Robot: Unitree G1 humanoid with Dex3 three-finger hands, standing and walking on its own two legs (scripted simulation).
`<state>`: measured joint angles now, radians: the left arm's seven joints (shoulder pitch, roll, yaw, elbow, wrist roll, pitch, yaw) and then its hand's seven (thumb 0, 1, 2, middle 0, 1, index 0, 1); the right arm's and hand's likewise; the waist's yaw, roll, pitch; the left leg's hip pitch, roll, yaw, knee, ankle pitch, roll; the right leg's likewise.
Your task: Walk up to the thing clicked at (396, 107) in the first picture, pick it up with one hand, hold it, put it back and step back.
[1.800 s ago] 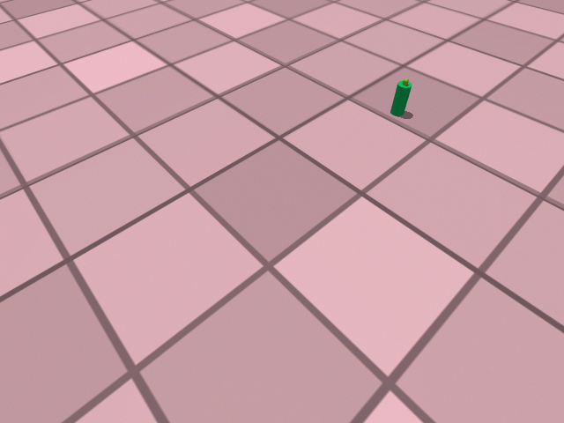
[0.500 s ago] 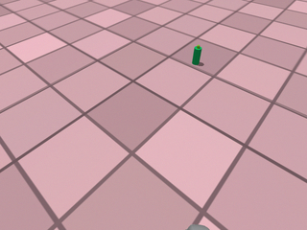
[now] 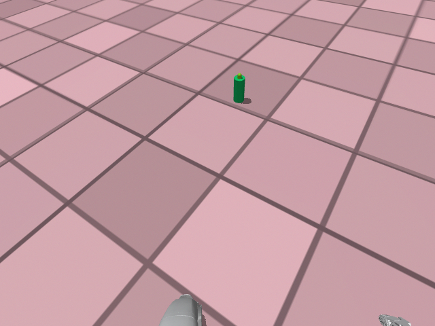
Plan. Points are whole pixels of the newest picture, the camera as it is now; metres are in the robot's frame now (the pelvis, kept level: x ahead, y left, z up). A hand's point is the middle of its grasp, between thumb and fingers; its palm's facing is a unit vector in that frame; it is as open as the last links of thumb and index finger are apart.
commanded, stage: walk up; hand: left
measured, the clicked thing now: (239, 87) +1.78 +0.01 -0.66
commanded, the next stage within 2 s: none
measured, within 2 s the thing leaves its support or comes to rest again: neither
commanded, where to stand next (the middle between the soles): +1.43 -0.14 m, yaw -8 degrees
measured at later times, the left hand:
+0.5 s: hand (151, 186) +0.47 +0.25 -0.12, palm faces -0.22 -0.90 -0.37, open 7.4 cm
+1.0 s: hand (161, 158) +0.61 +0.26 -0.16, palm faces -0.13 -0.92 -0.36, open 7.4 cm
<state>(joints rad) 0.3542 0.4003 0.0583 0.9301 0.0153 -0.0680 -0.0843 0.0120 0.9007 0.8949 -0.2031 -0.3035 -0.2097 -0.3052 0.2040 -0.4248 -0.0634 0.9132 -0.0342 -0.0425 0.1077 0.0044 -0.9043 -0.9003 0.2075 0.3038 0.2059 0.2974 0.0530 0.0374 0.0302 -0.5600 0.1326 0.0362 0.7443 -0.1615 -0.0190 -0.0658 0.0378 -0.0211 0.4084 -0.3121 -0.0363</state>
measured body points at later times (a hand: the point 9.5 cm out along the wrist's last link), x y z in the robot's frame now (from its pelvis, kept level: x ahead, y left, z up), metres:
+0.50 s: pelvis +0.29 +0.00 -0.01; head +0.31 -0.01 +0.44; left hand +0.48 +0.30 -0.10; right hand +0.26 -0.34 -0.12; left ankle +0.21 +0.15 -0.74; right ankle +0.43 -0.16 -0.72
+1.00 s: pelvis +0.56 -0.03 -0.02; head +0.58 -0.01 +0.43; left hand +0.61 +0.31 -0.14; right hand +0.63 -0.37 -0.11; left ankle +0.69 +0.08 -0.74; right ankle +0.45 -0.16 -0.74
